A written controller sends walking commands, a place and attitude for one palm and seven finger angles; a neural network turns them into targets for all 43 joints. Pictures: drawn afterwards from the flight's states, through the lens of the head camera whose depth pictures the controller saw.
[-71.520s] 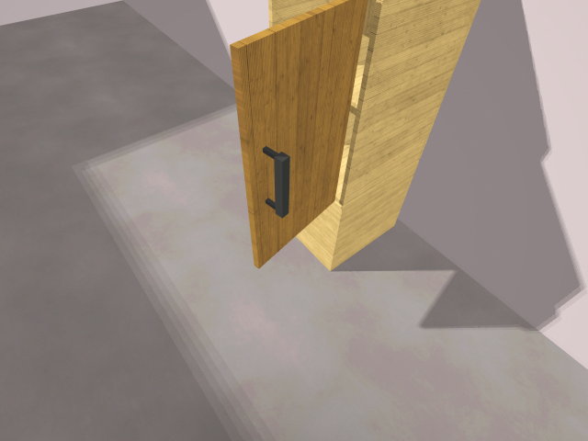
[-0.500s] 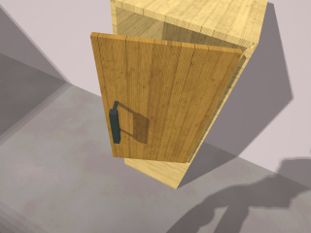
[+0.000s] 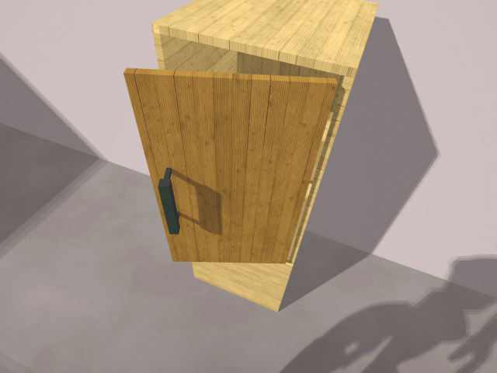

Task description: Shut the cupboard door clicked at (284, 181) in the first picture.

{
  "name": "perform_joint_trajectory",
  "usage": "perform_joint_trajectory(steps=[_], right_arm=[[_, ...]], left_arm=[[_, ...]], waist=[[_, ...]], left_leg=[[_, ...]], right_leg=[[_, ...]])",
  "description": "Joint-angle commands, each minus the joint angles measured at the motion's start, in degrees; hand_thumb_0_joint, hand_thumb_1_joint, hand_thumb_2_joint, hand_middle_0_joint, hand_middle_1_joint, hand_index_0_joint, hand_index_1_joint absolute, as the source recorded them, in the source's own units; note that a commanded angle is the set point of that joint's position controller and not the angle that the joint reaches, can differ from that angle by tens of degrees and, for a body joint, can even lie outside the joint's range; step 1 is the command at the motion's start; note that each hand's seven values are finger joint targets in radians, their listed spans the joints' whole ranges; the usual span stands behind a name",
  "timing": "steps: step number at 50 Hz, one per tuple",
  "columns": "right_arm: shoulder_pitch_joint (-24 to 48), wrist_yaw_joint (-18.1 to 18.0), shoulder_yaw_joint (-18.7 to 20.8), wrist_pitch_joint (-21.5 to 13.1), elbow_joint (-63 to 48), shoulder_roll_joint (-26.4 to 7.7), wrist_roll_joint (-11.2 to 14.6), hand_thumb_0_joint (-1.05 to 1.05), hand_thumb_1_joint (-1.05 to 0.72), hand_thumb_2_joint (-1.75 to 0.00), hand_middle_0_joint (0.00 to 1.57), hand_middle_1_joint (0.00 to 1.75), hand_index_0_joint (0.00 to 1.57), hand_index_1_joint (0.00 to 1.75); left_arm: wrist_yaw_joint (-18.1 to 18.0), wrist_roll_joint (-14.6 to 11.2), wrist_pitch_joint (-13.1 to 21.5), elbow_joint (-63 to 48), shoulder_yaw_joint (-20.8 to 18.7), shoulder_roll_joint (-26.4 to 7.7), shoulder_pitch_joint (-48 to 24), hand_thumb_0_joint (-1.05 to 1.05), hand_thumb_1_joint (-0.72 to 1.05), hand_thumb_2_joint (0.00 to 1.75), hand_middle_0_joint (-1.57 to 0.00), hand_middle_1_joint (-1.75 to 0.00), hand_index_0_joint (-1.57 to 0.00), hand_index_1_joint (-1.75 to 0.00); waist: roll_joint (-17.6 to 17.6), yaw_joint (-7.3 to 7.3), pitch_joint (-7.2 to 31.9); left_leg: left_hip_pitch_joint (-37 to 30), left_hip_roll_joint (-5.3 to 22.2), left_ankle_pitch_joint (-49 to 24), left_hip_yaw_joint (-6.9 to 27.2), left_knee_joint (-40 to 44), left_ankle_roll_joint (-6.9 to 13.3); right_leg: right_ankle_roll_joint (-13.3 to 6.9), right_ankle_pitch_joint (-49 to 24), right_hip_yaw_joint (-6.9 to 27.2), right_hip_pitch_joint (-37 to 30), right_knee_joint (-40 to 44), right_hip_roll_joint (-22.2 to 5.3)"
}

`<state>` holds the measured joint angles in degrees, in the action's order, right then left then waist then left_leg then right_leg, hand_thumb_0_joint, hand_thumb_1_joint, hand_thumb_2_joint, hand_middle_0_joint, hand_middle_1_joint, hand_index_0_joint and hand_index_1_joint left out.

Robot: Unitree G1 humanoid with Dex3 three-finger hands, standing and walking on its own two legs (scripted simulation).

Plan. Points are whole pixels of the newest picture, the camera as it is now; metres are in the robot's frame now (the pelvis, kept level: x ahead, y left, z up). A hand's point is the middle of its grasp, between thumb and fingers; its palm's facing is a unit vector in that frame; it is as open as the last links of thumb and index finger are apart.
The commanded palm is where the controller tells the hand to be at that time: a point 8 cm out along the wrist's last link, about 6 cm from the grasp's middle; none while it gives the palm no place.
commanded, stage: come to a stop and stand still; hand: left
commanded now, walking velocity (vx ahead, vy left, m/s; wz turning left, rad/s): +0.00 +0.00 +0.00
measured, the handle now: (171, 202) +0.47 +0.19 -0.04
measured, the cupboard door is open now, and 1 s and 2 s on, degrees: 22 22 22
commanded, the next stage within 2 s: look again from close up in 0.16 s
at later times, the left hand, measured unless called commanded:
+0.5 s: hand out of the picture -0.02 +0.15 -0.19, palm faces +0.04 -0.99 -0.16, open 7.4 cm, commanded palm none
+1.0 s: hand (123, 350) +0.16 +0.19 -0.02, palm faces +0.21 -0.97 -0.11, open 7.2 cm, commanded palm +0.09 +0.23 -0.07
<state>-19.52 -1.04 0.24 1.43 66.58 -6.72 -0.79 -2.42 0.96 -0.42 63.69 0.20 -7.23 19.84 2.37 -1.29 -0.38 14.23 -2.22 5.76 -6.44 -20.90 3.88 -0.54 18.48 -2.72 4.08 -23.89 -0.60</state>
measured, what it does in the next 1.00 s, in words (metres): stands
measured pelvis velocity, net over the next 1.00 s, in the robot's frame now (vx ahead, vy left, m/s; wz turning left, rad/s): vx -0.03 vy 0.01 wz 0.06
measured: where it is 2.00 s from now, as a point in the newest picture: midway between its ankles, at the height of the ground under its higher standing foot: outside the picture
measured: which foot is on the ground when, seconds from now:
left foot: down 0.00-1.00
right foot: down 0.00-1.00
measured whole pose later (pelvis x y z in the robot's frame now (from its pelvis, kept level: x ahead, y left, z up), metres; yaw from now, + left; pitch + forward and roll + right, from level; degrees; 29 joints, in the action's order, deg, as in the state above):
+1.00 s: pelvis -0.03 +0.01 -0.03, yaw +4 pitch +0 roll +0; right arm -16.4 -1.6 -1.9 -16.6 44.1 -12.9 2.2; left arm -4.8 -8.1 7.4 1.7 -0.9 -11.9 25.0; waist 0.7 -2.3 1.0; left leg 26.7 -4.0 11.6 -4.3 -36.5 3.5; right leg -1.9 23.4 -3.2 20.8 -41.2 -0.6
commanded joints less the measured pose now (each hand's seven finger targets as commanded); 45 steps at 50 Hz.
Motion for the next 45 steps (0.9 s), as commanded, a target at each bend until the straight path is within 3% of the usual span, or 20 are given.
perform_joint_trajectory(steps=[1,6,12,13,14,15,17,18,21,23,24,28,29,35,40,41,42,43,44,45], right_arm=[[-1.55,-0.61,1.0,-0.78,-1.98,-4.89,-0.05,0.0,-0.9,-0.9,0.2,0.3,0.2,0.3],[-2.61,-0.79,1.05,-1.15,-1.48,-4.04,0.0,0.0,-0.9,-0.9,0.2,0.3,0.2,0.3],[-2.58,-1.02,1.0,-1.47,-1.14,-3.29,0.14,0.0,-0.9,-0.9,0.2,0.3,0.2,0.3],[3.63,-0.01,0.27,-2.74,-5.95,-6.39,-0.2,0.0,-0.9,-0.9,0.2,0.3,0.2,0.3],[2.96,0.16,0.05,-3.23,-7.85,-5.02,0.12,0.0,-0.9,-0.9,0.2,0.3,0.2,0.3],[-1.34,-0.06,0.05,-3.23,-6.62,-2.63,0.02,0.0,-0.9,-0.9,0.2,0.3,0.2,0.3],[-2.59,-0.28,0.1,-3.33,-6.98,-4.45,0.04,0.0,-0.9,-0.9,0.2,0.3,0.2,0.3],[-2.07,-0.38,0.21,-3.34,-7.39,-4.76,0.06,0.0,-0.9,-0.9,0.2,0.3,0.2,0.3],[-0.5,-0.39,0.18,-2.98,-7.79,-5.29,0.01,0.0,-0.9,-0.9,0.2,0.3,0.2,0.3],[0.03,-0.36,0.24,-2.76,-8.09,-6.0,-0.02,0.0,-0.9,-0.9,0.2,0.3,0.2,0.3],[0.39,-0.34,0.15,-2.9,-8.15,-5.67,-0.02,0.0,-0.9,-0.9,0.2,0.3,0.2,0.3],[1.59,-0.32,0.26,-2.75,-8.66,-7.11,0.0,0.0,-0.9,-0.9,0.2,0.3,0.2,0.3],[2.12,-0.32,0.24,-2.97,-8.74,-7.08,0.06,0.0,-0.9,-0.9,0.2,0.3,0.2,0.3],[3.82,-0.28,0.47,-2.93,-9.46,-9.08,0.06,0.0,-0.9,-0.9,0.2,0.3,0.2,0.3],[4.69,-0.19,0.59,-2.85,-9.42,-9.87,0.15,0.0,-0.9,-0.9,0.2,0.3,0.2,0.3],[7.36,-0.2,0.14,-2.74,-12.74,-10.61,0.01,0.0,-0.9,-0.9,0.2,0.3,0.2,0.3],[3.93,-3.77,2.92,-13.24,-29.85,-20.4,3.27,0.0,-0.9,-0.9,0.2,0.3,0.2,0.3],[6.56,-4.72,-1.87,-18.68,-27.99,-13.71,4.71,0.0,-0.9,-0.9,0.2,0.3,0.2,0.3],[6.58,-4.91,-1.17,-21.04,-26.99,-14.87,3.9,0.0,-0.9,-0.9,0.2,0.3,0.2,0.3],[7.56,-2.69,-1.46,-21.25,-23.75,-12.12,4.11,0.0,-0.9,-0.9,0.2,0.3,0.2,0.3]], left_arm=[[-0.24,-0.24,0.28,-0.26,-1.02,-4.1,6.67,0.0,0.9,0.9,-0.2,-0.3,-0.2,-0.3],[-0.31,-0.33,0.75,0.03,-1.02,-2.99,7.47,0.0,0.9,0.9,-0.2,-0.3,-0.2,-0.3],[-0.42,-0.29,0.97,0.93,-0.82,-1.69,8.66,0.0,0.9,0.9,-0.2,-0.3,-0.2,-0.3],[-1.73,1.43,3.09,0.46,0.52,-3.85,8.87,0.0,0.9,0.9,-0.2,-0.3,-0.2,-0.3],[-1.77,1.02,3.86,-0.82,-0.22,-5.7,7.88,0.0,0.9,0.9,-0.2,-0.3,-0.2,-0.3],[-1.52,0.53,3.83,-1.91,-0.28,-5.03,6.71,0.0,0.9,0.9,-0.2,-0.3,-0.2,-0.3],[-1.46,-0.22,3.86,-2.18,0.02,-3.81,6.6,0.0,0.9,0.9,-0.2,-0.3,-0.2,-0.3],[-1.45,-0.34,3.68,-2.71,-0.03,-3.52,6.37,0.0,0.9,0.9,-0.2,-0.3,-0.2,-0.3],[-1.28,-0.19,2.88,-3.41,0.0,-3.63,6.46,0.0,0.9,0.9,-0.2,-0.3,-0.2,-0.3],[-1.17,-0.11,2.51,-3.78,-0.05,-3.98,6.35,0.0,0.9,0.9,-0.2,-0.3,-0.2,-0.3],[-1.15,0.04,2.55,-3.88,-0.15,-4.18,6.66,0.0,0.9,0.9,-0.2,-0.3,-0.2,-0.3],[-1.03,-0.13,2.08,-4.68,-0.13,-5.2,6.23,0.0,0.9,0.9,-0.2,-0.3,-0.2,-0.3],[-1.0,0.04,2.17,-4.89,-0.18,-5.59,6.29,0.0,0.9,0.9,-0.2,-0.3,-0.2,-0.3],[-0.78,0.04,1.62,-6.13,-0.46,-7.44,5.27,0.0,0.9,0.9,-0.2,-0.3,-0.2,-0.3],[-0.56,0.08,1.51,-6.45,-0.43,-8.16,4.8,0.0,0.9,0.9,-0.2,-0.3,-0.2,-0.3],[-2.28,0.99,2.33,-6.04,0.24,-6.66,5.27,0.0,0.9,0.9,-0.2,-0.3,-0.2,-0.3],[-2.97,-9.08,16.61,-105.83,-21.19,-36.61,-40.81,0.0,0.9,0.9,-0.2,-0.3,-0.2,-0.3],[-2.66,-9.0,13.41,-89.16,-0.98,-12.49,-3.28,0.0,0.9,0.9,-0.22,-0.32,-0.22,-0.32],[-4.38,-10.41,11.19,-88.46,-2.49,-12.33,-2.16,0.0,0.9,0.9,-0.24,-0.34,-0.24,-0.34],[-3.34,-9.23,3.19,-65.23,5.59,2.75,13.17,0.0,0.9,0.9,-0.25,-0.36,-0.25,-0.36]], waist=[[-3.35,1.33,-8.32],[-2.1,1.08,-4.92],[-2.28,1.16,-5.94],[-4.02,2.63,-9.58],[-5.15,0.07,-6.99],[-4.15,-0.89,-2.75],[0.8,-0.56,2.95],[1.31,-0.38,3.39],[-0.44,0.29,-2.75],[-1.09,0.56,-4.57],[-2.19,0.95,-4.87],[-0.35,1.25,-4.64],[-1.25,1.52,-4.65],[-3.74,1.81,-2.96],[-2.79,1.79,-2.6],[-9.36,1.9,-10.19],[-12.81,-7.35,12.41],[-28.24,-0.35,24.96],[-20.48,0.54,25.56],[-14.3,-0.56,11.21]], left_leg=[[-1.07,7.44,14.32,11.19,7.0,-2.28],[-3.85,7.58,10.67,10.67,5.14,-2.23],[-3.63,8.26,9.56,10.83,5.09,-1.97],[1.48,7.09,1.58,9.26,-8.2,-3.19],[0.43,7.1,-0.49,9.31,-8.9,-3.1],[-1.58,7.15,1.14,9.31,-7.25,-2.11],[-1.82,7.22,-2.64,9.66,-8.19,-0.82],[-1.83,7.11,-2.96,9.57,-8.1,-0.64],[0.38,7.08,-1.73,9.9,-7.14,-0.31],[1.2,7.24,0.09,10.35,-5.94,-0.29],[1.47,7.17,-1.4,10.46,-5.63,-0.1],[1.11,7.41,0.27,10.72,-4.78,-0.12],[0.96,7.35,-1.66,10.44,-4.92,-0.03],[0.4,8.02,0.57,11.72,-2.77,0.12],[-0.62,8.28,2.27,12.18,-1.28,0.01],[1.03,8.07,-0.82,9.57,-10.44,-1.51],[-23.22,6.03,-5.77,11.61,-9.27,-1.76],[-30.17,9.51,-7.39,15.71,-8.06,-5.04],[-24.74,9.78,-5.24,18.06,-2.15,-7.8],[-12.58,9.58,5.81,18.92,2.88,-7.14]], right_leg=[[-1.68,5.87,5.44,12.12,7.57,-5.37],[-1.94,3.9,5.7,12.07,7.22,-5.4],[-1.8,1.62,5.39,12.29,6.65,-5.22],[-2.79,-9.49,8.19,13.96,8.06,-6.04],[-2.78,-20.71,9.21,12.18,7.99,-9.03],[-3.27,-18.23,7.53,8.6,5.1,-8.87],[-3.48,-17.52,6.03,5.03,2.48,-6.55],[-3.68,-17.2,6.09,4.8,1.71,-6.32],[-3.64,-11.28,5.63,8.73,1.52,-5.58],[-3.73,-7.08,5.71,10.06,1.48,-4.95],[-3.63,-8.36,5.21,9.46,1.32,-5.0],[-3.4,-5.45,5.44,9.55,1.66,-4.77],[-3.24,-7.72,5.3,9.12,1.57,-4.91],[-2.87,-4.8,5.25,8.06,1.96,-4.52],[-2.57,-4.07,5.08,8.1,3.03,-4.67],[-2.47,-10.59,8.72,15.34,6.1,-6.25],[-1.2,-15.47,-1.17,20.21,-5.87,-1.43],[-1.45,-5.6,-3.06,20.72,-17.46,1.26],[-1.49,1.03,-2.62,20.33,-20.09,2.9],[-1.07,4.27,-1.88,28.57,-22.19,2.49]])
